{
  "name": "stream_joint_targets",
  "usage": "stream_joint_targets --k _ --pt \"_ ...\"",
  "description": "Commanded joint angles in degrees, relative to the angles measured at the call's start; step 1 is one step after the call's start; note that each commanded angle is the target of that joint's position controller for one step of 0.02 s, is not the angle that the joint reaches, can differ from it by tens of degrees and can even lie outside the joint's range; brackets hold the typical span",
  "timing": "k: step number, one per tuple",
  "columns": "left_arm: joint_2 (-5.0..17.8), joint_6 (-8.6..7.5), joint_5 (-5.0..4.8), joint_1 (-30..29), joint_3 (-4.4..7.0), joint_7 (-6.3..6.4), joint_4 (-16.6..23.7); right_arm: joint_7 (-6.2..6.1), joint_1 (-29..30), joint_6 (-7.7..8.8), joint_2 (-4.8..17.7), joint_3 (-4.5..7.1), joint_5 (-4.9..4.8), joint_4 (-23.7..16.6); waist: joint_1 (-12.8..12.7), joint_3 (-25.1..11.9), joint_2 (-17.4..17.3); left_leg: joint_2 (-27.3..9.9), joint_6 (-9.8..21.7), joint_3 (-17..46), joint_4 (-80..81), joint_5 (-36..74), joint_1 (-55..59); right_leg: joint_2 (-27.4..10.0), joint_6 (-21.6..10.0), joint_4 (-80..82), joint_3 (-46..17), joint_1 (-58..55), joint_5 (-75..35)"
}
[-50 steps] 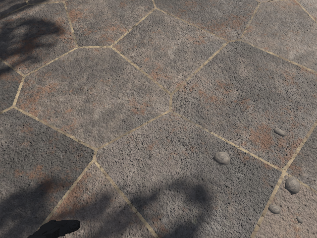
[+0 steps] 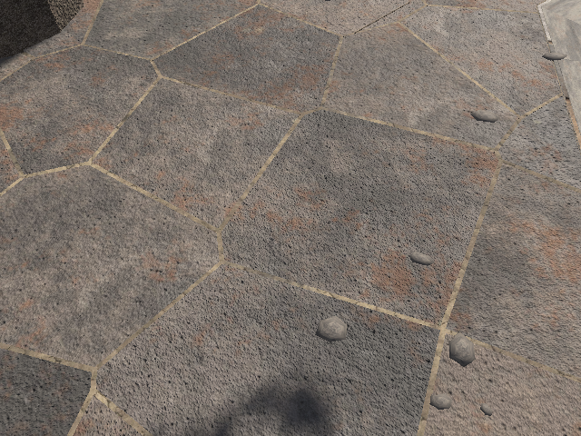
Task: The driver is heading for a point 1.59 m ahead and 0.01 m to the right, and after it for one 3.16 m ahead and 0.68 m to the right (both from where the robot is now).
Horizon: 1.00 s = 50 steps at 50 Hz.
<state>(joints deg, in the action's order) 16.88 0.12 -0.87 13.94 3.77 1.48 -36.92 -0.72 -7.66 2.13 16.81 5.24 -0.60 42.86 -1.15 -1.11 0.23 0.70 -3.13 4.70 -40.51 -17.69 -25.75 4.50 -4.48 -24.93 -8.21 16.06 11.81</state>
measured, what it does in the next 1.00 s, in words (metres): walks ahead, turning right: left foot, then right foot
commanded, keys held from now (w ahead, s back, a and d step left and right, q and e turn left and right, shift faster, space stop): w+e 0.24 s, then w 0.56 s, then s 0.20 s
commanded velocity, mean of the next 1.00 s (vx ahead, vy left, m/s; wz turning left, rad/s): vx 0.40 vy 0.00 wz -0.27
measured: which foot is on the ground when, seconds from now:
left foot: up 0.00-0.10, down 0.12-0.58, up 0.60-1.00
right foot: down 0.00-0.12, up 0.14-0.56, down 0.58-1.00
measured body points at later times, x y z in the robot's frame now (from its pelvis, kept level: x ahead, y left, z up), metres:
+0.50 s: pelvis +0.16 -0.01 -0.01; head +0.20 -0.01 +0.44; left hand +0.44 +0.15 -0.09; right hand +0.07 -0.28 -0.13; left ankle +0.05 +0.15 -0.75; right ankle +0.28 -0.20 -0.71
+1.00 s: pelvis +0.41 -0.11 -0.01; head +0.44 -0.12 +0.44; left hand +0.53 +0.15 -0.13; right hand +0.55 -0.39 -0.09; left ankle +0.61 -0.04 -0.72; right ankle +0.30 -0.19 -0.75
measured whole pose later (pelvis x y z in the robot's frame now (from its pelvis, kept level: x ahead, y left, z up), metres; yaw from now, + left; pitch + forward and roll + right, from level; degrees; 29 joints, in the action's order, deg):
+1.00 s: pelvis +0.41 -0.11 -0.01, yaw -16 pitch +1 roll -3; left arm 15.8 -3.4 -0.3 19.4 3.1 0.0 -45.0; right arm 2.2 -3.7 5.3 15.6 1.6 0.7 41.7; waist -4.2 2.1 -2.9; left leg -3.0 0.5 1.9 -31.3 6.1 -33.2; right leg 3.9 -1.8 -18.0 1.9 1.9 17.1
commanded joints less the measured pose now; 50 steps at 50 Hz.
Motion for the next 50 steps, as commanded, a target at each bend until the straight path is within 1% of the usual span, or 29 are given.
stream_joint_targets --k 1,3,5,6,7,8,9,10,13,15,17,21,24,26,27,28,29,30,31,32,33,34,35,38,40,42,44,47,50 --pt "10.5 -0.80 -0.22 0.2 3.06 -0.18 3.8 1.04 5.2 3.08 4.9 1.03 -0.56 -5.2 -1.2 -0.7 8.8 1.2 1.3 -0.9 6.0 -1.5 -0.7 -13.5 -9.4 10.5 -20.1 -3.2 19.4" --pt "9.9 -0.62 -0.38 -0.5 2.82 -0.43 4.2 1.37 3.1 4.03 5.0 1.25 -1.04 -4.8 0.5 -0.5 8.5 1.6 2.5 -1.3 11.0 0.6 5.5 -12.4 -8.7 9.4 -21.6 -0.4 20.5" --pt "7.9 -0.41 -0.48 -2.1 2.16 -0.42 5.0 1.24 -2.1 4.71 5.4 1.78 -1.07 -3.2 3.9 -0.8 6.6 0.2 4.0 -1.7 18.3 5.8 17.5 -8.8 -5.8 4.9 -20.1 6.0 22.0" --pt "4.9 -0.65 -0.33 -3.3 1.27 -0.45 5.7 0.74 -8.2 4.84 7.6 2.52 -0.55 -2.1 6.6 -2.9 3.5 -6.5 6.1 4.0 19.4 2.9 27.9 -5.9 -2.8 -4.0 -16.4 14.3 24.0" --pt "0.3 -0.98 -0.59 -2.7 -0.02 -0.55 6.9 0.27 -13.5 4.54 11.4 2.98 1.05 -1.4 6.8 -5.3 -7.7 -17.9 10.9 20.1 24.9 -12.0 35.3 1.3 0.9 -22.0 -4.4 24.2 23.3" --pt "4.5 -1.76 -1.09 -4.2 0.84 -0.64 9.5 0.93 -13.6 4.55 13.6 3.62 2.04 -0.8 5.3 0.1 -13.6 -25.1 16.3 34.3 29.1 -24.0 30.6 -1.5 1.5 -31.2 -2.0 34.4 22.4" --pt "7.7 -1.94 -0.94 -3.6 1.69 -0.84 8.5 0.74 -10.4 4.51 10.0 2.66 1.00 -1.9 4.4 4.0 -10.9 -23.7 16.4 31.1 29.6 -26.1 28.6 -4.7 2.3 -36.5 -1.9 37.4 18.0" --pt "8.2 -1.84 -0.59 -2.4 2.11 -1.14 7.1 0.37 -8.6 4.25 7.4 1.81 0.30 -2.5 3.8 5.2 -9.6 -20.5 14.3 25.2 29.6 -21.9 28.0 -5.4 3.1 -38.9 -1.1 37.9 13.7" --pt "5.6 -2.29 -0.21 -3.2 1.70 -2.07 6.6 -0.10 -8.1 4.02 6.0 0.76 1.11 -2.5 3.7 5.0 -6.9 -15.9 11.9 12.0 31.2 -4.6 23.8 -7.5 4.4 -41.4 0.4 35.1 3.2" --pt "3.5 -2.63 -0.24 -3.7 1.03 -2.18 6.6 0.14 -9.9 4.37 5.9 0.54 1.53 -1.1 3.8 4.6 -6.3 -14.5 12.7 6.7 31.9 2.3 22.0 -7.3 5.3 -40.3 1.0 33.5 -1.4" --pt "2.9 -2.83 -0.20 -5.6 0.67 -2.22 7.0 0.24 -10.6 4.25 6.2 0.41 1.24 -0.2 4.2 5.3 -5.6 -13.9 13.2 3.0 32.5 7.7 21.7 -7.3 6.0 -34.8 1.8 32.6 -4.7" --pt "0.5 -3.71 0.04 -12.7 -0.69 -3.51 8.6 0.31 -12.5 3.42 8.2 0.43 -0.21 1.8 6.2 6.5 -5.9 -13.1 12.7 -2.7 32.5 13.6 20.5 -8.2 5.9 -19.0 8.0 25.2 -10.6" --pt "1.1 -4.08 -0.67 -15.4 -0.66 -4.54 9.6 0.65 -15.0 2.75 9.9 0.62 -1.24 3.4 6.5 7.5 -6.4 -15.5 12.5 -2.8 31.8 16.6 23.0 -7.4 3.8 -11.8 9.9 20.6 -7.4" --pt "3.2 -4.24 -0.64 -13.6 0.21 -4.74 9.6 0.72 -15.3 2.13 11.0 0.80 -1.55 4.1 4.1 6.1 -7.7 -16.9 11.7 -3.2 27.8 29.3 26.4 -5.4 1.3 -8.1 11.0 15.5 -3.7" --pt "4.8 -4.22 -0.44 -8.9 1.17 -4.53 8.5 0.60 -14.8 1.79 11.7 0.89 -1.61 4.4 0.7 2.7 -8.1 -16.2 10.7 -5.1 21.5 41.8 27.2 -3.5 -0.3 -5.9 12.3 8.0 -3.8" --pt "7.2 -3.99 -0.32 0.2 2.61 -4.04 5.7 0.38 -15.0 1.59 11.1 0.54 -1.47 4.6 -4.1 -3.1 -7.1 -14.0 9.3 -7.9 10.8 49.7 24.6 -1.7 -2.3 -4.1 13.7 -5.0 -5.8" --pt "10.3 -3.42 -0.02 10.2 3.83 -3.16 3.7 0.16 -15.1 1.90 8.8 -0.52 -0.34 3.5 -8.6 -10.7 -4.1 -12.2 7.1 -8.9 -5.0 37.6 12.5 -8.6 -4.8 -7.3 5.8 -23.4 -6.8" --pt "17.2 -3.43 0.78 12.9 4.65 -2.83 2.8 0.71 -21.1 3.10 0.4 -3.22 0.66 0.7 -4.0 -20.0 14.5 -1.5 3.4 -7.6 -27.9 -5.2 -9.6 -25.5 -14.3 -1.5 -25.5 -41.6 5.3" --pt "12.0 -3.69 0.75 14.2 3.38 -2.93 2.9 1.00 -17.8 4.56 5.6 -2.10 -0.72 1.8 -6.7 -24.7 12.1 -1.0 3.7 2.0 -36.1 -14.0 -14.4 -27.4 -15.3 6.3 -36.8 -41.0 8.5" --pt "9.5 -4.03 0.88 10.5 2.31 -3.09 2.3 1.18 -12.2 5.02 8.6 -1.07 -2.37 -0.5 -6.1 -14.3 10.1 -3.9 4.3 0.9 -37.9 -10.4 -19.6 -25.0 -12.5 6.4 -26.8 -34.7 4.5" --pt "8.0 -4.13 0.52 7.0 1.81 -3.05 2.2 0.99 -9.1 5.23 7.7 -1.51 -1.89 -1.2 -4.3 -8.7 6.1 -6.5 4.7 -0.4 -35.0 -5.6 -18.8 -22.4 -10.9 6.7 -18.8 -26.2 -1.4" --pt "6.6 -4.24 0.75 3.9 1.36 -3.22 2.1 0.82 -7.7 5.05 7.1 -1.44 -0.64 -1.2 -2.3 -4.8 3.8 -8.1 4.6 -1.0 -31.5 -2.3 -16.7 -20.0 -10.2 8.1 -13.7 -18.7 -6.3" --pt "5.1 -4.55 1.26 1.8 0.90 -3.32 2.4 0.92 -8.9 4.38 6.8 -1.21 -0.32 -0.9 -0.1 -3.4 4.4 -9.4 4.6 -0.5 -29.3 0.1 -13.0 -18.2 -9.7 10.0 -10.2 -13.5 -9.5" --pt "5.1 -5.85 0.65 0.2 1.13 -3.28 1.1 1.10 -10.7 2.40 4.1 -1.76 -0.22 -0.2 2.8 -1.1 4.1 -9.9 3.2 -1.0 -24.8 2.9 -10.0 -17.6 -11.1 15.3 -5.7 -6.8 -11.7" --pt "6.1 -6.31 0.68 0.7 1.43 -2.99 -0.2 0.88 -7.0 1.83 3.7 -1.97 0.38 -1.5 2.6 1.7 2.9 -10.1 2.1 -1.3 -19.4 7.4 -12.7 -17.2 -11.1 17.3 -2.8 -5.3 -13.0" --pt "6.3 -5.91 0.99 0.3 1.35 -2.41 -1.2 1.03 -3.4 2.12 3.1 -2.29 1.01 -2.4 2.3 4.0 2.2 -8.7 1.4 -2.5 -10.2 13.7 -11.1 -14.9 -9.4 15.9 2.8 -3.8 -27.0" --pt "6.7 -5.29 1.19 1.1 1.30 -1.69 -2.1 1.72 0.4 3.15 1.7 -2.96 1.35 -3.0 0.6 3.6 2.7 -5.6 1.6 -4.9 0.2 22.1 -5.1 -11.9 -6.9 13.7 7.8 -2.2 -34.6" --pt "8.1 -4.61 0.66 4.2 1.53 -1.32 -4.3 2.75 2.4 3.76 2.9 -2.53 0.92 -3.6 -0.5 0.9 4.0 -3.1 2.7 -4.2 6.9 27.5 -0.4 -13.4 -5.7 11.0 6.6 -6.7 -32.2" --pt "7.9 -3.68 0.20 2.0 1.53 -0.92 -5.2 3.13 -1.2 3.92 5.8 -1.20 1.61 -2.9 2.5 -1.3 4.6 -2.0 5.2 -3.2 12.3 24.9 4.0 -14.3 -3.3 2.9 4.6 -11.0 -29.7"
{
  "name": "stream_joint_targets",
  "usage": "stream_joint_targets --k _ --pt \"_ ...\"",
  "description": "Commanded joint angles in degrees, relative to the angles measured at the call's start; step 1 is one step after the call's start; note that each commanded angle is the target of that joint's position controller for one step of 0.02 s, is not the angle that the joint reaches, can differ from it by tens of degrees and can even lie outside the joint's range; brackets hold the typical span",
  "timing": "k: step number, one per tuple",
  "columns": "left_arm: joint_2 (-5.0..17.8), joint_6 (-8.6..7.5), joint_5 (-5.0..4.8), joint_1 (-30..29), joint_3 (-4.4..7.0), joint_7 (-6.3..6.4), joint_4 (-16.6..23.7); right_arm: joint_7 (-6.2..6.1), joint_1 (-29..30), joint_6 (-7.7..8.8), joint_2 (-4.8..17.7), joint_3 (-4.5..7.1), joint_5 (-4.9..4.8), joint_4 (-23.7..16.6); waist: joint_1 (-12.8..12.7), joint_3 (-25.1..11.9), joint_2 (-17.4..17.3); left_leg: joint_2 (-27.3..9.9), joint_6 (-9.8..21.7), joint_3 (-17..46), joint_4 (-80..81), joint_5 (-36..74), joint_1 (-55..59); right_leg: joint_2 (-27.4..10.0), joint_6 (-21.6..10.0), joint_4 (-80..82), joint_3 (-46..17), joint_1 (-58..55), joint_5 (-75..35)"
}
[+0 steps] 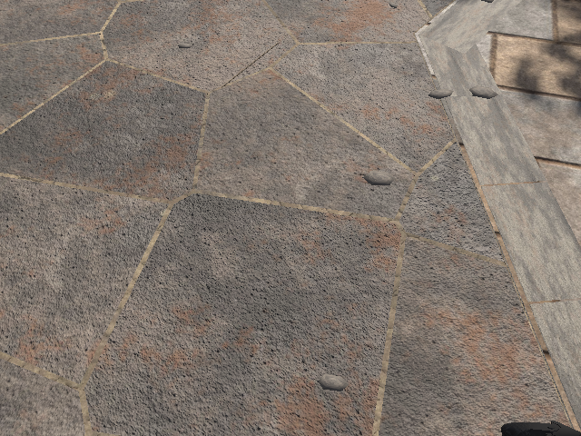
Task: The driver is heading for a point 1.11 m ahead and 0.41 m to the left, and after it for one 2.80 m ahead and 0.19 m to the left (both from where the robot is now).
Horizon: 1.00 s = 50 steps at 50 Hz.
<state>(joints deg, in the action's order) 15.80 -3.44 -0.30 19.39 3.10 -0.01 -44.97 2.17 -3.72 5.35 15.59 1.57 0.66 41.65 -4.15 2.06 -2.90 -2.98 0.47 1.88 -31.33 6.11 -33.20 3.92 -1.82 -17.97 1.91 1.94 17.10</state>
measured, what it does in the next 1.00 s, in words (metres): walks ahead, turning left: left foot, then right foot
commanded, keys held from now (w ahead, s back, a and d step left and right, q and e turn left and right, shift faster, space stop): s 0.20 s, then w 0.26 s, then w+q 0.54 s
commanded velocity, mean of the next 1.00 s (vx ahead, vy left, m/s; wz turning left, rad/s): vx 0.26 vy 0.00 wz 0.19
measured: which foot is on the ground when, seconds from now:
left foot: up 0.00-0.00, down 0.02-0.38, up 0.40-0.86, down 0.88-1.00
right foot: down 0.00-0.04, up 0.06-0.36, down 0.38-0.88, up 0.90-1.00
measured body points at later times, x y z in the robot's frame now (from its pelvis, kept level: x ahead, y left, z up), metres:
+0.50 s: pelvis +0.06 -0.01 +0.01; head +0.05 -0.03 +0.46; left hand +0.02 +0.27 -0.12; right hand +0.22 -0.27 -0.11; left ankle +0.14 +0.14 -0.67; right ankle +0.01 -0.10 -0.74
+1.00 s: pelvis +0.25 +0.10 -0.01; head +0.28 +0.12 +0.44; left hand +0.19 +0.37 -0.14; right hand +0.47 -0.11 -0.11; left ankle +0.28 +0.19 -0.74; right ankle +0.14 -0.08 -0.63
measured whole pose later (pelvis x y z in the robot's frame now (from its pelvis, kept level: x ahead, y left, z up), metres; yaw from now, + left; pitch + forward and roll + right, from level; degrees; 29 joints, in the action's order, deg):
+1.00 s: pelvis +0.25 +0.10 -0.01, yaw +15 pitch +2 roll +0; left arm 14.9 -6.6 -1.2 19.9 3.2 0.9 -52.1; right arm 2.1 -7.4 2.8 15.6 4.1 -1.1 43.7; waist -2.1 2.6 0.7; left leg 4.3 4.9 -2.2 -31.8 -11.2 -22.4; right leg -5.1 0.6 -69.3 -0.8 18.4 23.1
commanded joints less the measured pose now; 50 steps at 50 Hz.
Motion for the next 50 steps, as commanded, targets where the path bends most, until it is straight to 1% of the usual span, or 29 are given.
stream_joint_targets --k 1,2,3,4,5,6,7,9,11,13,16,18,19,20,21,22,24,25,28,34,39,42,44,45,46,47,48,49,50 --pt "8.2 0.10 -0.25 -3.8 1.95 0.69 2.7 0.02 -9.1 0.84 7.9 3.03 0.84 -0.1 7.3 -6.3 6.8 2.6 2.5 -1.4 6.1 5.7 17.4 -11.2 -4.3 -10.0 -4.7 3.6 -34.7" --pt "6.6 0.02 0.84 -1.2 1.45 0.72 2.9 -0.55 -11.4 1.00 11.6 3.81 1.28 0.1 7.0 -10.4 1.2 -2.8 4.1 2.7 5.0 32.8 26.4 -6.5 -0.9 -19.5 -2.4 6.8 -25.0" --pt "1.8 0.03 1.51 7.9 -0.17 0.37 1.8 -1.18 -10.9 0.32 12.3 3.17 2.87 -1.0 3.1 -18.7 -10.7 -17.0 14.3 15.8 0.6 55.1 43.0 -1.8 3.0 -36.4 -2.8 19.5 9.0" --pt "2.4 0.90 0.05 10.3 -0.50 0.07 -0.2 -1.07 -10.7 -0.51 6.4 1.40 2.06 -1.2 3.9 -25.6 -11.2 -20.8 19.4 21.5 1.3 55.7 44.5 -1.8 5.0 -43.8 -8.7 21.6 25.5" --pt "6.6 2.17 -1.15 6.6 0.48 0.08 0.1 -0.41 -7.9 -1.23 4.8 0.92 0.57 -1.5 4.7 -23.1 -6.4 -18.3 17.9 19.8 3.4 46.1 39.4 -3.8 5.6 -45.7 -10.6 22.1 25.5" --pt "7.4 3.84 -1.25 2.8 0.99 0.69 0.5 0.00 -3.9 -2.06 4.8 0.90 0.00 -2.0 4.0 -19.0 -2.7 -16.0 15.6 17.8 5.0 34.0 34.3 -5.2 6.1 -46.0 -9.5 23.3 24.7" --pt "8.0 5.67 -0.86 0.5 1.47 1.55 0.6 0.02 -1.4 -2.91 6.3 1.28 -0.07 -2.3 4.1 -13.7 -2.2 -15.2 14.6 16.7 7.9 24.0 27.3 -5.1 6.6 -46.0 -8.1 24.0 22.8" --pt "8.1 8.23 -0.49 1.5 2.00 2.82 0.0 -0.75 1.1 -4.48 10.0 2.45 0.59 -2.5 2.9 -9.8 -5.5 -13.2 13.9 15.2 13.1 6.6 17.6 -4.0 7.3 -47.7 -6.2 20.9 17.6" --pt "6.3 8.56 -0.18 4.6 1.95 3.49 -1.8 -1.88 1.8 -5.13 7.9 1.98 0.86 -2.3 2.0 -11.7 -4.3 -11.1 12.9 11.8 16.0 -9.0 14.5 -4.0 6.9 -47.3 -5.1 17.8 12.7" --pt "3.5 7.86 0.46 6.0 1.29 3.18 -2.7 -2.53 3.8 -5.14 6.0 1.74 0.17 -1.1 0.7 -12.4 -7.7 -7.3 9.1 7.6 18.8 -28.1 11.2 -4.6 5.9 -36.7 -1.5 12.9 9.4" --pt "4.2 6.48 1.36 5.9 1.19 2.21 -3.6 -3.84 1.3 -5.92 8.7 2.96 -0.92 1.0 1.1 -10.8 -9.6 -7.4 7.5 7.7 20.9 -39.4 9.2 -2.3 3.5 -24.8 3.3 6.6 7.7" --pt "3.4 6.13 2.27 11.6 0.75 1.65 -6.9 -4.30 3.6 -6.43 8.4 3.35 -2.19 0.2 -2.0 -6.1 -7.7 -5.4 3.6 5.7 19.4 -45.2 4.7 -1.3 -0.6 -12.5 6.2 1.7 5.1" --pt "3.3 5.62 3.02 15.1 0.34 1.45 -8.4 -4.15 5.1 -6.34 5.2 2.76 -2.21 -0.9 -3.1 -3.0 0.6 -1.3 0.1 2.1 7.9 -44.6 -0.8 -6.0 -4.0 -2.2 -2.5 -0.1 13.6" --pt "7.0 5.00 1.65 11.8 1.02 1.67 -7.2 -3.23 4.1 -5.59 -0.9 1.49 -2.39 -1.3 -0.7 -0.4 19.0 5.0 -2.2 -6.6 -15.0 -38.0 -10.1 -21.9 -9.4 7.3 -26.2 2.6 31.5" --pt "13.4 3.57 2.15 5.3 2.32 1.52 -4.2 -3.00 7.5 -4.42 5.4 3.33 -3.59 -3.0 0.2 7.6 17.3 3.6 0.0 2.3 -20.1 -31.0 -15.1 -27.7 -15.1 17.1 -41.0 14.2 41.2" --pt "12.7 1.74 1.96 -0.9 2.20 2.23 -2.6 -3.02 4.5 -3.67 8.1 4.42 -3.95 -1.6 3.9 10.2 14.2 2.2 1.0 4.5 -23.1 -24.1 -15.9 -26.1 -12.6 17.4 -37.0 13.3 34.2" --pt "8.5 -0.51 0.66 -1.8 1.39 2.11 -3.2 -2.89 0.2 -3.31 7.2 4.71 -1.57 2.0 4.7 6.2 11.6 2.3 0.9 3.7 -24.7 -17.0 -15.1 -21.2 -7.1 14.2 -24.9 6.0 19.2" --pt "6.9 -1.07 0.29 0.7 1.10 2.09 -4.1 -2.73 0.4 -3.28 6.3 4.69 -1.19 2.6 3.6 5.3 10.8 2.5 0.5 3.5 -25.7 -14.4 -15.5 -19.8 -6.1 13.7 -20.3 3.2 15.1" --pt "3.2 -1.72 0.58 8.7 0.38 2.04 -7.3 -2.24 0.8 -3.31 3.2 4.29 -2.08 3.2 1.1 3.1 10.3 3.1 0.0 3.4 -26.0 -10.3 -17.0 -18.2 -4.9 12.4 -11.7 -3.7 5.1" --pt "6.2 -1.45 0.92 9.8 1.34 2.55 -8.0 -0.82 6.7 -3.21 1.7 3.15 -2.12 -0.2 -2.0 5.2 11.3 1.0 -2.0 -0.3 -14.4 -6.6 -13.8 -20.0 -5.2 13.2 -3.3 -3.8 -2.2" --pt "7.2 -0.84 0.05 10.7 2.16 1.86 -9.5 1.00 10.2 -2.92 1.3 2.01 -2.40 -3.4 -3.2 8.5 10.8 -0.2 1.5 -4.7 -6.6 -12.0 -9.7 -22.1 -5.4 11.2 2.0 -5.7 -8.6" --pt "9.3 -0.33 -0.87 8.0 3.01 1.46 -9.1 1.80 7.0 -2.87 3.1 2.64 -1.99 -4.2 0.8 5.6 11.8 3.1 5.3 -8.9 -3.8 -17.9 1.8 -22.4 -4.2 3.0 5.7 -5.2 -33.2" --pt "9.7 0.03 -0.77 6.3 2.95 1.76 -8.2 1.21 -10.0 -3.14 8.4 5.89 -2.49 0.2 10.1 -6.0 9.3 8.5 9.0 -10.6 -0.8 -14.5 26.5 -18.9 -1.5 -18.8 10.1 0.9 -53.4" --pt "8.8 -0.57 0.42 5.4 2.38 1.76 -6.4 -0.28 -19.9 -3.89 13.0 7.73 -2.74 2.2 14.2 -12.3 2.5 0.1 12.3 3.9 -0.3 -17.9 45.1 -16.8 1.4 -37.0 9.6 17.1 -35.1" --pt "-0.1 -2.45 1.59 8.8 -0.41 0.92 -2.7 -0.54 -19.4 -3.52 18.0 7.73 -2.77 2.1 8.1 -20.0 -13.2 -15.2 22.3 39.0 10.1 -34.3 58.0 -4.6 4.5 -56.3 3.2 37.6 14.4" --pt "5.5 -4.76 -1.03 1.7 0.94 0.56 -2.2 -0.61 -20.3 -2.87 12.6 6.10 -2.02 1.7 11.7 -20.6 -6.5 -16.6 21.4 44.2 17.1 -35.7 56.5 -5.4 3.2 -62.2 -7.6 42.8 13.9" --pt "7.6 -5.72 -2.64 -3.1 1.64 0.47 -0.3 -0.60 -17.8 -2.16 10.0 5.27 -1.42 2.1 11.0 -12.4 -5.5 -14.8 18.6 35.3 16.8 -27.8 50.8 -7.9 1.6 -61.9 -6.7 47.1 8.4" --pt "7.4 -6.20 -1.72 -4.2 1.57 0.96 -0.3 -0.52 -13.6 -1.71 8.8 4.79 -1.59 1.0 8.7 -8.7 0.2 -12.0 16.9 28.1 16.5 -20.9 42.1 -10.2 0.7 -58.2 -6.6 44.3 3.3" --pt "7.2 -6.08 -0.28 -4.0 2.05 1.37 -0.6 -0.45 -9.6 -1.54 7.4 4.35 -1.27 -0.1 6.1 -5.9 2.1 -9.5 15.9 22.6 17.2 -15.5 34.2 -11.7 0.8 -53.7 -6.6 40.6 0.1"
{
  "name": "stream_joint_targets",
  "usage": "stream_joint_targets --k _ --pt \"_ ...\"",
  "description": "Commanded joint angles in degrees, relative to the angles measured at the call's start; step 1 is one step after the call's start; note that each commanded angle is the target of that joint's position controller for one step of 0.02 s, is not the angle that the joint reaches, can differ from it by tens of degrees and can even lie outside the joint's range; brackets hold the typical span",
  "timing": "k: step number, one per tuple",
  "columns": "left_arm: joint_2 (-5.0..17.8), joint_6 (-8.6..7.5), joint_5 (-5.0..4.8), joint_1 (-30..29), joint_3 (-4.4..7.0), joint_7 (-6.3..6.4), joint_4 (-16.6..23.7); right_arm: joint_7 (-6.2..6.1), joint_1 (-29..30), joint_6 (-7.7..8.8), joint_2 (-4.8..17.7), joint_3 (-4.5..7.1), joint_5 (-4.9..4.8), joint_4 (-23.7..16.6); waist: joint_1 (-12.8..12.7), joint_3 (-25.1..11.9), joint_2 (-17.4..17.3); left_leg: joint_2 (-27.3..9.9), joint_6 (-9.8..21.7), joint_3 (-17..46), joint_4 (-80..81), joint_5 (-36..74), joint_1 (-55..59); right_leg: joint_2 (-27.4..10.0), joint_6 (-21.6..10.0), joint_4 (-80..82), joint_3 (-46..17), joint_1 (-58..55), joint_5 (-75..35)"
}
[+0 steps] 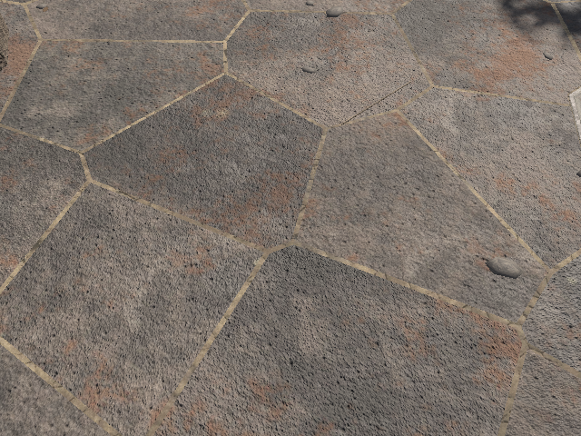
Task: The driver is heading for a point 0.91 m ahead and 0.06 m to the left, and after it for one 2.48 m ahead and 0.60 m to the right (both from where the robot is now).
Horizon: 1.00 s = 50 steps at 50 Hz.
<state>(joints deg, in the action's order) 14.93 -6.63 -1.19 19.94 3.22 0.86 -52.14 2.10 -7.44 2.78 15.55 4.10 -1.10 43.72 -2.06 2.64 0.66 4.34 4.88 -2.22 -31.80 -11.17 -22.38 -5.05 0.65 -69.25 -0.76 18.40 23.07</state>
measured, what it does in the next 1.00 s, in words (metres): walks ahead, turning left: right foot, then left foot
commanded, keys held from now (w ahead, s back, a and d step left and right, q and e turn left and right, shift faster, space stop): w+q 0.22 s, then q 0.12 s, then no key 0.66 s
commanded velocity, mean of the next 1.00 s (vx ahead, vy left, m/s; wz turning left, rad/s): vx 0.22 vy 0.00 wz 0.32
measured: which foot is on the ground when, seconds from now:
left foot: down 0.00-0.38, up 0.40-0.70, down 0.72-1.00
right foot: up 0.00-0.36, down 0.38-1.00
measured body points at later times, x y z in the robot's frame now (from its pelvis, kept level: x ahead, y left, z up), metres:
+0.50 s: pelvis +0.27 -0.01 +0.00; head +0.31 +0.00 +0.45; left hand +0.41 +0.28 -0.08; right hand +0.40 -0.27 -0.12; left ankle +0.12 +0.09 -0.63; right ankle +0.40 -0.08 -0.73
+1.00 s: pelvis +0.34 +0.04 +0.01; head +0.34 +0.05 +0.46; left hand +0.35 +0.32 -0.12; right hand +0.54 -0.15 -0.10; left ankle +0.30 +0.15 -0.73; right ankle +0.41 -0.08 -0.73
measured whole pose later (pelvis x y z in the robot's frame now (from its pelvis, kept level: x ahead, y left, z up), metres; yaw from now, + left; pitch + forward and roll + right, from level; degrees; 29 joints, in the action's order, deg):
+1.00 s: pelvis +0.34 +0.04 +0.01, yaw +18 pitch -1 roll -1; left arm 14.0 -1.5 0.9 11.2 1.3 -0.1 -50.6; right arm -1.1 -12.1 -0.4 12.3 0.8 1.0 41.6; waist -1.4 1.1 -0.3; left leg 0.5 0.6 2.3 -32.1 -17.4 -13.5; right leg -1.2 1.5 -29.0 1.1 15.0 12.8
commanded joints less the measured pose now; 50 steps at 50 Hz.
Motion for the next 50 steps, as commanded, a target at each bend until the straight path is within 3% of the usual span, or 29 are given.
stream_joint_targets --k 1,3,5,8,11,15,17,18,19,20,21,22,23,24,26,28,30,33,35,36,37,38,39,42,45,50 --pt "7.7 -2.17 1.04 -3.1 2.19 0.47 6.6 -0.55 -3.7 1.17 6.4 1.43 1.07 -3.2 1.8 -5.7 -2.5 -14.9 11.2 23.6 19.0 5.0 18.5 -3.8 -1.5 -0.2 -4.6 20.3 -8.0" --pt "6.5 -0.73 1.49 -2.6 2.27 0.24 7.4 -1.02 -3.4 1.52 6.6 1.46 0.72 -3.6 0.3 -4.3 -3.0 -13.8 12.1 21.1 21.0 9.7 13.2 -3.7 0.1 3.8 -3.8 18.2 -9.1" --pt "6.0 0.14 2.24 -6.3 2.21 0.27 9.2 -1.74 -5.1 1.77 7.6 1.60 0.33 -3.2 0.4 -2.1 -2.7 -12.4 12.1 18.2 21.9 13.2 9.6 -2.7 2.0 10.1 -2.6 19.5 -13.3" --pt "4.5 -0.18 2.37 -14.9 1.49 -0.06 12.4 -2.63 -8.7 1.45 8.7 1.89 0.10 -2.4 3.0 -0.3 -3.2 -9.3 9.5 15.4 20.9 14.1 7.5 0.3 2.8 25.8 -1.9 18.3 -24.9" --pt "3.4 -0.78 1.59 -21.9 0.71 -1.19 14.8 -3.04 -12.4 1.07 9.3 2.15 -0.48 -1.5 5.7 -0.1 -4.0 -8.9 7.6 16.4 20.1 10.5 7.0 3.4 2.3 36.6 -1.2 13.1 -32.6" --pt "6.2 -1.39 1.76 -24.3 1.40 -2.15 17.1 -4.02 -15.4 -0.65 9.0 2.33 -0.64 -0.5 5.6 -1.7 -5.5 -9.8 4.7 20.9 10.0 19.5 15.1 6.3 0.4 43.5 -3.0 10.7 -30.4" --pt "7.9 -1.59 1.94 -20.4 2.06 -2.07 16.4 -4.55 -13.7 -1.49 9.0 2.56 -0.17 -1.9 3.4 -4.6 -7.3 -9.6 3.2 23.5 2.9 26.4 18.2 6.9 -1.4 44.1 -3.2 6.0 -25.7" --pt "9.0 -1.86 2.55 -15.1 2.43 -1.79 15.4 -4.46 -11.4 -1.53 8.6 2.31 -0.16 -3.1 0.1 -7.9 -7.1 -7.4 1.3 22.0 -3.4 30.7 18.0 6.1 -3.2 47.3 -1.7 -1.4 -31.1" --pt "11.7 -2.14 3.96 -8.0 2.82 -1.53 14.9 -4.21 -10.4 -1.36 6.1 1.31 0.64 -5.1 -2.7 -16.5 -3.6 -4.2 -1.1 19.8 -16.9 22.0 11.2 -2.3 -7.1 42.7 -7.5 -17.9 -47.5" --pt "13.4 -1.21 4.44 -4.4 2.89 -1.35 14.3 -3.91 -23.1 -1.18 1.0 -0.03 0.95 -3.8 1.7 -26.6 13.1 5.1 -5.5 15.0 -38.1 -26.2 -6.0 -19.8 -18.6 37.9 -26.3 -39.5 -69.8" --pt "11.4 -0.26 1.78 -2.4 2.78 -1.89 13.7 -3.40 -27.4 -1.15 7.3 0.26 0.03 -3.0 1.1 -33.6 14.5 2.1 -6.3 16.2 -48.2 -31.0 -12.0 -23.3 -21.5 39.5 -37.6 -42.8 -52.7" --pt "7.8 0.69 1.60 -6.1 1.83 -1.60 15.7 -3.52 -20.8 -1.86 10.6 1.36 -0.71 -3.3 -0.9 -26.4 7.9 -0.5 -7.6 15.5 -50.7 -26.1 -14.9 -19.0 -18.9 42.5 -31.0 -36.1 -43.1" --pt "5.6 1.65 1.95 -10.1 0.82 -1.31 15.8 -3.93 -14.7 -2.76 10.9 1.46 -0.53 -4.5 -0.7 -18.4 3.3 -2.1 -8.5 12.1 -48.4 -21.9 -15.9 -15.3 -16.3 44.4 -23.9 -27.3 -39.5" --pt "4.3 2.24 2.22 -12.7 0.00 -1.31 15.6 -4.23 -11.8 -3.63 10.2 1.47 0.00 -5.1 0.3 -12.7 1.9 -3.5 -9.0 11.0 -45.4 -20.2 -14.7 -12.4 -15.4 46.3 -19.5 -18.6 -39.0" --pt "4.8 2.67 3.02 -15.7 -0.09 -1.59 14.5 -4.20 -13.6 -4.92 6.1 0.68 0.17 -5.1 4.0 -7.9 4.9 -5.3 -8.9 8.8 -34.7 -18.3 -5.6 -7.9 -13.6 50.3 -12.8 -5.2 -37.0" --pt "5.5 2.62 3.01 -17.6 0.23 -1.88 13.7 -4.33 -15.0 -4.88 2.8 -0.41 0.78 -4.6 5.1 -8.3 6.8 -5.1 -9.2 5.6 -23.1 -17.1 1.4 -6.2 -14.1 51.3 -7.8 -0.5 -43.3" --pt "6.9 2.95 2.32 -16.8 0.76 -1.76 12.6 -4.16 -13.6 -4.59 2.9 -0.74 1.29 -4.7 4.2 -11.4 7.3 -5.7 -8.8 4.9 -15.5 -10.5 5.5 -7.2 -14.9 50.9 -7.4 -2.2 -44.7" --pt "7.7 4.15 1.34 -16.8 0.70 -1.51 11.8 -3.57 -11.8 -5.15 4.5 -0.33 1.20 -4.7 4.2 -11.5 6.6 -5.2 -6.9 3.6 -5.5 -1.8 11.7 -7.3 -13.5 51.3 -7.8 -0.4 -24.4" --pt "5.5 4.59 1.18 -16.0 -0.30 -1.63 11.0 -3.28 -9.8 -5.37 4.8 -0.21 2.29 -5.3 4.6 -8.0 5.6 -5.1 -4.3 3.9 2.1 1.5 17.2 -4.6 -9.0 51.3 -7.3 5.4 -4.8" --pt "3.5 4.48 1.85 -14.1 -1.15 -1.89 10.1 -3.47 -8.7 -5.29 6.3 -0.12 3.10 -6.6 4.2 -6.6 2.3 -9.4 -2.2 9.2 6.2 3.2 18.9 -2.3 -5.1 49.2 -5.9 8.4 2.0" --pt "3.3 4.37 2.64 -10.5 -1.18 -2.13 10.0 -3.93 -5.6 -5.33 10.5 0.46 2.94 -7.9 0.1 -4.7 -6.2 -14.9 1.0 15.4 9.1 -1.2 14.0 2.9 -1.5 44.6 -0.6 7.9 3.7" --pt "2.5 4.52 2.64 -10.8 -1.31 -1.76 9.6 -3.62 -4.1 -5.01 7.4 -0.25 2.93 -7.1 -0.2 -4.7 -10.9 -14.7 2.4 16.2 13.6 -16.0 3.6 4.2 0.3 42.5 1.8 -1.7 -2.9" --pt "3.5 4.77 2.55 -12.2 -1.10 -1.43 9.3 -3.31 -1.9 -4.40 5.1 -0.94 3.17 -7.4 0.1 -1.7 -10.2 -12.2 0.8 14.9 14.9 -22.5 0.0 4.1 0.8 41.9 1.3 -4.4 -7.2" --pt "5.2 5.09 2.72 -10.1 -0.66 -0.80 7.5 -3.05 -2.2 -2.88 4.4 -1.29 2.95 -6.6 0.1 -0.2 -8.6 -9.4 -2.4 11.7 12.2 -15.4 0.6 2.7 0.4 43.6 0.1 -5.2 -11.0" --pt "4.8 4.45 2.28 -10.2 -0.68 -0.93 6.1 -3.38 -4.9 -2.46 5.0 -1.16 2.11 -5.7 1.3 -1.6 -3.0 -8.4 -2.6 10.1 8.1 -5.0 5.8 2.4 -0.1 44.2 -0.2 -3.7 -12.4" --pt "4.8 4.44 1.83 -10.0 -0.64 -0.64 3.8 -3.46 -5.0 -2.42 4.1 -1.22 1.89 -5.3 1.4 -4.3 -1.1 -7.8 -2.0 8.9 5.9 5.0 8.8 2.1 0.3 43.1 -0.2 -5.9 -17.7"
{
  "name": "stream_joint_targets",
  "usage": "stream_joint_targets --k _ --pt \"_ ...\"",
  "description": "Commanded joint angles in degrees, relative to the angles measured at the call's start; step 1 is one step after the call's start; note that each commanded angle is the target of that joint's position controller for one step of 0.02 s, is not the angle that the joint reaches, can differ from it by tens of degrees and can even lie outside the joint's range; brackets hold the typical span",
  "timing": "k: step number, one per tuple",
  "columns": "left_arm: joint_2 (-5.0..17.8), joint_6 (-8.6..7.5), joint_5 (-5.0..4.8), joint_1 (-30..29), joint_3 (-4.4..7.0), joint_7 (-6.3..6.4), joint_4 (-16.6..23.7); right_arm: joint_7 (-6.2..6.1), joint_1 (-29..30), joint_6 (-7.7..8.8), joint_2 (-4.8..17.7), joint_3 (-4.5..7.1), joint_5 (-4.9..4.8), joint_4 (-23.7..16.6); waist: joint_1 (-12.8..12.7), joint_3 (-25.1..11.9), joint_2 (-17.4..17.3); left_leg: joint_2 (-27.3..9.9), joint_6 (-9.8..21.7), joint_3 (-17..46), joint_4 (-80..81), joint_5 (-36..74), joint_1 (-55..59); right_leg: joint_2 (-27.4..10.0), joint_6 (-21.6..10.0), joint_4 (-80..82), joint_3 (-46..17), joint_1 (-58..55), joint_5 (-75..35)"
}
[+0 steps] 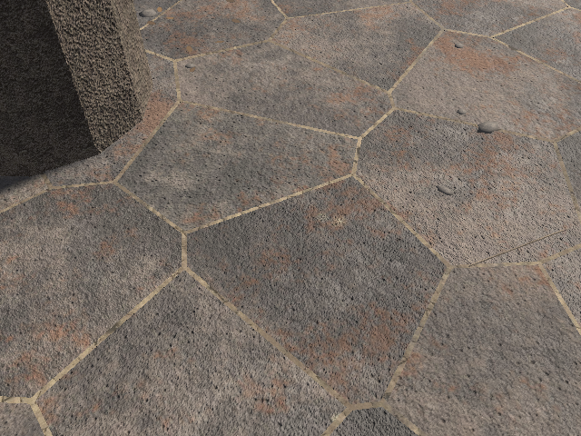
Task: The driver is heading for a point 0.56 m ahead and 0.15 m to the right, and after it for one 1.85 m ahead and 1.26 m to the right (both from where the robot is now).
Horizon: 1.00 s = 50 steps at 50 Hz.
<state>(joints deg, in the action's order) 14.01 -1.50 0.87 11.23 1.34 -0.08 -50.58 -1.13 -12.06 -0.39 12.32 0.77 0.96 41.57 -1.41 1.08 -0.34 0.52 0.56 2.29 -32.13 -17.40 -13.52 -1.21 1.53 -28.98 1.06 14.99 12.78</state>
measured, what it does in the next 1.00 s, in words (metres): walks ahead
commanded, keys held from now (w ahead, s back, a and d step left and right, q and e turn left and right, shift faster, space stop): no key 0.42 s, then w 0.58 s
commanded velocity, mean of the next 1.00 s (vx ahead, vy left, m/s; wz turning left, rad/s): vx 0.19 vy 0.00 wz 0.01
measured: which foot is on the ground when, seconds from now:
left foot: down 0.00-0.70, up 0.72-1.00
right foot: down 0.00-1.00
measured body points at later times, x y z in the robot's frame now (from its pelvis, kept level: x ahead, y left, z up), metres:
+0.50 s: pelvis +0.03 +0.01 +0.00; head +0.02 +0.01 +0.45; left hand +0.10 +0.27 -0.14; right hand +0.10 -0.25 -0.13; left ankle +0.00 +0.11 -0.73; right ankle +0.03 -0.14 -0.73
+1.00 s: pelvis +0.18 -0.05 +0.01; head +0.19 -0.07 +0.46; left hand +0.11 +0.19 -0.13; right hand +0.36 -0.30 -0.10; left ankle +0.34 +0.12 -0.67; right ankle +0.07 -0.13 -0.73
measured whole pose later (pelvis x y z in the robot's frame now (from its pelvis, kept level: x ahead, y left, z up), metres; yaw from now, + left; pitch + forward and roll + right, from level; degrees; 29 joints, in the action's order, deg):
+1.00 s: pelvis +0.18 -0.05 +0.01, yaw -1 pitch +1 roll +0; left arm 11.3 -4.9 0.2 24.9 0.9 0.1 -61.6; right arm 0.6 -4.7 4.3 15.4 3.6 -1.2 48.4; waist -4.8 0.2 -1.9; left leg -5.6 0.5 0.1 -42.9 -1.0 -37.3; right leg 2.1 -3.0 -10.2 2.1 -3.3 14.7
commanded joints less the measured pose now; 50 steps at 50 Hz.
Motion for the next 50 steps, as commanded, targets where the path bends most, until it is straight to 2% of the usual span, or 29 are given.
stream_joint_targets --k 1,10,21,22,23,24,25,26,27,28,29,31,33,34,35,36,37,38,39,40,41,42,45,48,50 --pt "5.8 -0.54 -0.30 -1.3 1.26 0.42 1.9 -0.17 -0.4 0.75 7.2 2.13 -0.22 -3.0 0.7 -2.9 0.1 -3.8 2.4 4.2 6.1 12.4 0.1 -1.8 -0.5 2.6 -2.1 -2.9 -8.1" --pt "6.4 0.82 -0.63 -1.5 1.54 1.56 -2.1 0.00 -1.2 0.94 6.7 2.43 -0.41 0.1 0.3 -2.7 -0.2 -3.1 2.2 3.0 6.4 17.6 0.8 -2.1 -0.5 1.9 -2.3 -5.3 -10.8" --pt "6.2 1.74 -0.72 -2.3 1.83 2.31 -6.7 -0.46 -2.1 1.23 6.8 2.44 -0.53 5.6 0.2 -0.9 -0.3 -2.5 1.7 2.2 8.5 15.2 0.8 -1.9 -0.4 3.4 -2.1 -6.1 -9.1" --pt "5.5 1.83 -0.74 -1.3 1.72 2.33 -7.6 -0.56 -3.3 1.15 6.6 2.42 -0.59 6.6 0.2 -2.1 -0.8 -2.2 2.0 1.9 9.4 8.7 1.4 -0.9 -0.4 3.1 -0.9 -6.4 -3.8" --pt "5.5 1.91 -1.05 -1.2 1.83 2.36 -8.0 -0.71 -3.9 0.91 7.7 2.84 -0.96 7.3 0.7 -1.0 -1.8 -2.1 3.1 2.7 10.5 -2.0 0.9 0.9 -0.7 1.0 1.1 -4.4 4.4" --pt "5.3 1.77 -1.33 -2.0 1.88 2.34 -7.9 -0.82 -4.5 0.73 9.3 3.39 -1.29 7.5 1.5 1.1 -3.8 -3.6 4.9 5.7 13.0 -15.2 -0.1 2.4 -1.1 -2.3 2.8 -0.5 11.6" --pt "5.0 1.26 -1.42 -4.0 1.85 2.23 -6.9 -0.87 -6.0 0.87 10.6 3.80 -1.53 7.8 2.7 3.7 -6.4 -7.6 7.4 11.7 17.1 -25.4 -0.4 3.1 -1.3 -6.8 3.6 4.9 14.5" --pt "4.6 0.38 -1.76 -5.9 1.72 1.92 -5.7 -0.88 -7.3 1.33 12.3 4.27 -1.79 8.2 3.5 6.2 -9.5 -12.8 10.5 19.4 21.4 -30.9 0.0 2.7 -2.2 -11.7 3.2 9.7 13.9" --pt "4.6 -0.63 -2.19 -7.3 1.73 1.51 -4.7 -0.95 -7.8 2.09 13.0 4.57 -1.95 8.6 4.0 8.6 -10.8 -16.7 13.1 25.1 23.8 -30.6 -0.7 0.5 -3.4 -16.0 0.4 12.9 13.8" --pt "5.1 -1.56 -2.70 -7.7 1.96 1.03 -4.3 -0.93 -7.5 2.94 12.4 4.47 -1.70 8.7 3.8 9.5 -10.7 -18.7 14.3 27.2 24.4 -26.7 1.4 -1.4 -4.6 -19.2 -1.7 16.8 16.0" --pt "5.5 -2.42 -2.99 -7.5 2.04 0.50 -4.1 -0.81 -6.7 3.54 11.6 4.37 -1.76 8.5 3.4 9.1 -9.7 -19.3 14.2 26.7 23.8 -22.3 4.3 -2.8 -5.6 -19.3 -2.7 19.3 17.9" --pt "5.3 -3.74 -3.00 -5.6 2.08 -0.46 -4.8 -0.56 -3.9 3.78 11.4 4.45 -2.71 8.0 1.6 6.7 -6.8 -16.4 11.5 19.6 21.9 -13.9 5.2 -3.2 -6.7 -10.3 -1.6 13.8 14.8" --pt "4.7 -4.04 -2.39 3.2 2.66 -0.85 -9.2 -0.22 -0.7 3.21 11.8 4.53 -3.11 7.7 -2.8 2.4 -5.4 -10.4 8.5 10.1 17.0 -7.2 -3.9 1.6 -5.2 0.4 4.0 -6.6 -0.6" --pt "5.3 -3.65 -2.00 8.5 3.26 -0.79 -11.5 -0.11 -0.8 3.16 10.4 4.10 -2.62 7.7 -4.5 0.5 -4.0 -7.7 7.1 6.9 12.0 -4.4 -8.3 2.9 -4.1 0.7 3.9 -14.7 -2.0" --pt "7.7 -3.49 -1.81 14.8 3.99 -0.43 -12.7 0.13 0.4 3.47 6.8 2.99 -2.01 7.0 -6.9 -1.1 4.0 -2.9 3.8 0.8 -3.0 -0.8 -14.5 -4.5 -6.3 6.4 -7.5 -21.5 4.1" --pt "15.2 -3.64 -1.94 20.8 5.36 -0.55 -12.9 -0.05 0.5 4.49 3.8 2.33 -1.88 4.4 -7.5 -3.4 19.5 3.6 0.2 -3.8 -21.2 -11.0 -26.6 -18.7 -15.1 16.8 -34.3 -27.8 12.7" --pt "11.6 -4.41 -1.03 17.8 3.88 -0.81 -12.3 -0.12 1.0 5.33 6.7 3.06 -3.35 4.3 -5.6 -1.4 13.3 1.2 1.0 2.8 -32.5 -15.2 -31.5 -22.0 -18.4 19.9 -42.5 -24.8 21.0" --pt "9.0 -5.03 -1.16 12.7 3.04 -0.84 -10.5 0.27 1.0 6.00 7.9 3.29 -4.32 4.4 -3.5 3.1 9.2 -2.2 2.7 4.3 -35.9 -9.5 -35.6 -20.7 -17.0 20.0 -37.3 -22.0 23.0" --pt "7.8 -5.32 -1.12 9.2 2.55 -1.05 -9.1 0.48 0.6 6.34 8.3 3.44 -3.99 5.3 -2.0 4.4 6.9 -4.5 3.5 3.0 -35.8 -3.8 -35.6 -18.0 -14.7 20.3 -31.0 -20.0 19.5" --pt "7.2 -5.38 -1.16 7.5 2.16 -1.32 -8.3 0.50 1.1 6.52 8.6 3.75 -3.12 5.6 -1.2 5.0 5.3 -6.1 3.7 2.5 -33.2 0.9 -35.0 -16.3 -13.1 20.7 -26.1 -18.4 12.8" --pt "5.8 -5.22 -0.99 7.4 1.59 -1.37 -8.2 0.70 1.6 6.41 8.7 4.06 -2.46 5.7 -0.8 4.6 5.2 -7.2 3.4 1.9 -30.5 4.2 -32.2 -14.1 -11.5 21.2 -20.9 -16.8 5.9" --pt "5.1 -4.92 -0.83 8.8 1.28 -1.24 -8.5 1.03 1.6 6.17 7.9 4.04 -2.23 5.9 -0.8 3.9 5.9 -7.3 2.9 0.8 -28.5 6.4 -30.3 -12.5 -10.9 21.5 -17.1 -16.2 0.2" --pt "6.5 -4.29 -0.64 12.2 1.23 -0.20 -9.1 1.38 5.6 5.40 5.7 3.59 -1.88 4.8 -1.5 3.8 4.8 -6.9 0.4 -1.8 -21.9 11.1 -30.7 -10.9 -11.7 22.0 -10.9 -16.1 -13.7" --pt "7.5 -3.82 -0.61 13.0 1.26 0.63 -8.6 1.76 12.7 5.42 4.0 2.65 -2.12 2.5 -2.7 5.1 4.5 -5.5 -0.6 -3.4 -10.0 17.8 -27.2 -9.4 -11.2 23.6 -6.7 -12.7 -15.6" --pt "7.8 -3.78 -0.92 14.8 1.37 0.88 -8.9 2.28 16.5 5.54 4.0 2.30 -2.38 1.4 -3.7 6.1 4.9 -4.4 -0.5 -4.5 -4.6 21.2 -24.5 -9.5 -11.2 24.7 -5.5 -12.0 -14.5"
Velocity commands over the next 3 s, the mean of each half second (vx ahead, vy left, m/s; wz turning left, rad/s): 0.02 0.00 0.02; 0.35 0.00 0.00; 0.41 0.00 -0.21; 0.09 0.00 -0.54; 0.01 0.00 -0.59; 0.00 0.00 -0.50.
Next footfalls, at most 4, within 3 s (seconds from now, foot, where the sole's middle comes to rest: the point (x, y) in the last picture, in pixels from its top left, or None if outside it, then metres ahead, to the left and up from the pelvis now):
1.18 left None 0.49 0.08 -0.77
1.68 right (372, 386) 0.65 -0.16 -0.77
2.16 left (286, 357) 0.72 0.05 -0.77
2.60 right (376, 432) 0.54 -0.16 -0.77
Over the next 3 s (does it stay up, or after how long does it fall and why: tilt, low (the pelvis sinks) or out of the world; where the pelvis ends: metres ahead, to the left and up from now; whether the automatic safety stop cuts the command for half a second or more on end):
stays up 0.60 -0.05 0.00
